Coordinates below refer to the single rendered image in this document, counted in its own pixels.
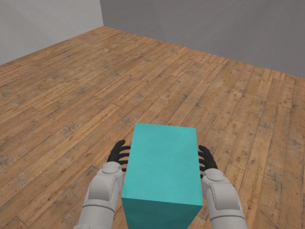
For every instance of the right robot hand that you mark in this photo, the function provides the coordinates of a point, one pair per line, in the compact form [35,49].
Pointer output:
[209,159]

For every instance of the carton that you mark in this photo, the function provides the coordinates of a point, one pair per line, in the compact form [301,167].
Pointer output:
[162,186]

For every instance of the robot right forearm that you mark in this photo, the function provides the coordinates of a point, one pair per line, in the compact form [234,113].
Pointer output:
[224,206]

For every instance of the left robot hand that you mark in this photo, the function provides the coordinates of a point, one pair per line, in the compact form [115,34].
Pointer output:
[115,153]

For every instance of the robot left forearm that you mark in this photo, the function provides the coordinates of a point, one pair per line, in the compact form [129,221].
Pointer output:
[101,198]

